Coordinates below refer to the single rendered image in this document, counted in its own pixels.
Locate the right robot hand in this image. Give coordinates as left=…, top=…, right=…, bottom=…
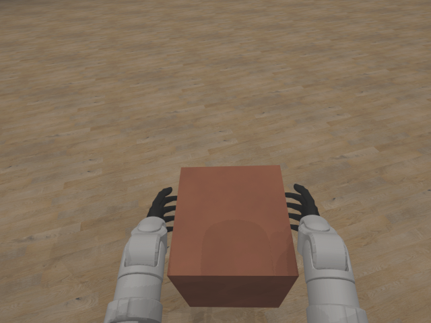
left=285, top=184, right=320, bottom=231

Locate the left robot hand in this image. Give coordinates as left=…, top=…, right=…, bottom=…
left=147, top=187, right=177, bottom=232

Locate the carton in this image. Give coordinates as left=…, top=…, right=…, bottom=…
left=167, top=165, right=299, bottom=308

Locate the right robot forearm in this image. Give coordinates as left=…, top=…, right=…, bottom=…
left=297, top=215, right=368, bottom=323

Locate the left robot forearm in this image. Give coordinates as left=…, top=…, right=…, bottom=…
left=104, top=217, right=167, bottom=323

